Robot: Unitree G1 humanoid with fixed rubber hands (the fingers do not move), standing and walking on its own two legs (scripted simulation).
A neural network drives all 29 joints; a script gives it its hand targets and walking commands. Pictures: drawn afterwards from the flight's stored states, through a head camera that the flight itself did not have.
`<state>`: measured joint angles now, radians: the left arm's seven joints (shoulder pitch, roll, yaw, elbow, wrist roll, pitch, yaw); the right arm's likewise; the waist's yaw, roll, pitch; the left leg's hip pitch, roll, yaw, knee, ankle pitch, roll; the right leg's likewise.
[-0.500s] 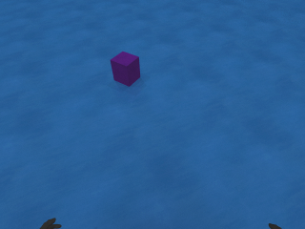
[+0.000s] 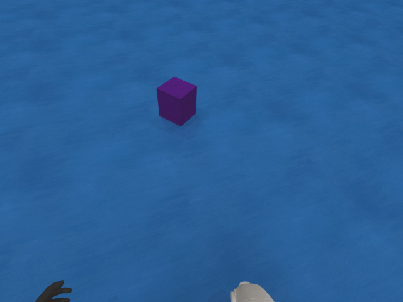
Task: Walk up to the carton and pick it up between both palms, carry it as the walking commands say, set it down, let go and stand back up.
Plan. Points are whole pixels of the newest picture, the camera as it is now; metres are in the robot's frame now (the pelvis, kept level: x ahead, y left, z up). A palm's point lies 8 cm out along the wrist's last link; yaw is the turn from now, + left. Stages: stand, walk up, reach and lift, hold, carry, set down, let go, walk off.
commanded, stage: walk up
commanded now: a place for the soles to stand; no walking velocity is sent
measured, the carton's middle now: (177, 101) +1.57 +0.07 -0.65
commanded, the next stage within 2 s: none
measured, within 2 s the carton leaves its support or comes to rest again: neither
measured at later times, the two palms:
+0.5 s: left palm (79, 221) +0.33 +0.28 -0.08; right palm (328, 192) +0.39 -0.36 -0.09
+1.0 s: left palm (91, 144) +0.59 +0.32 -0.09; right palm (303, 141) +0.57 -0.35 -0.07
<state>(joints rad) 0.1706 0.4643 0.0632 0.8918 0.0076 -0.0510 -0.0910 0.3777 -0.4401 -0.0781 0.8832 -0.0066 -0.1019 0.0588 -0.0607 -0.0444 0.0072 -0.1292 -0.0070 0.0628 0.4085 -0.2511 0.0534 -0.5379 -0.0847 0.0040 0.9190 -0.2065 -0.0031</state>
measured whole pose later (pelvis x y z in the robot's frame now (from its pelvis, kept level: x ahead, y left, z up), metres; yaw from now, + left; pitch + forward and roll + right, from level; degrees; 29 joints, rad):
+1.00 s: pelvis +0.50 -0.01 +0.00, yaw +4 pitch -1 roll +0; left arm 0.26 0.46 0.07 0.79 0.00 -0.06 -0.08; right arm 0.36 -0.46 -0.09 0.77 -0.01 -0.11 0.05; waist -0.05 -0.04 0.04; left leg -0.15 0.03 0.12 0.44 -0.27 0.04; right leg -0.52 -0.11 -0.01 0.75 -0.22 -0.01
